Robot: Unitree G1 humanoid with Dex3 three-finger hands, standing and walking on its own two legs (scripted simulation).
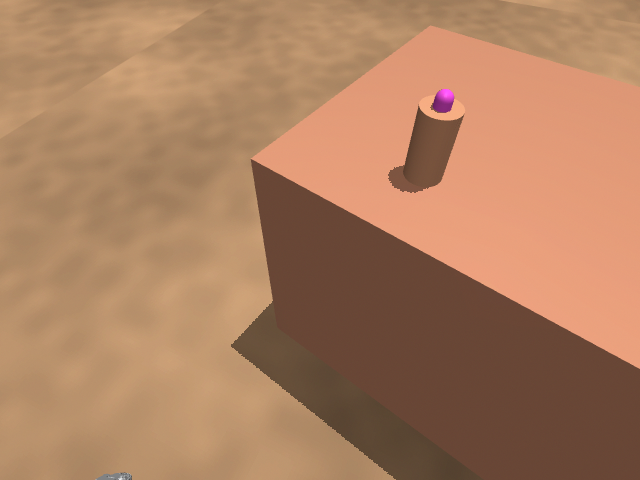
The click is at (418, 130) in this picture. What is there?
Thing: necked bottle
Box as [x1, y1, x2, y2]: [403, 89, 464, 186]
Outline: 448,89 442,89 435,95 424,97 419,102 403,169 403,173 406,179 416,185 431,186 440,181 464,113 464,107 460,102 453,98 452,92
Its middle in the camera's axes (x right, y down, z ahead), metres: +0.20 -0.17 +0.68
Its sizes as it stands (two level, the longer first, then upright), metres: 0.075 0.075 0.176
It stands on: a support 0.75 m high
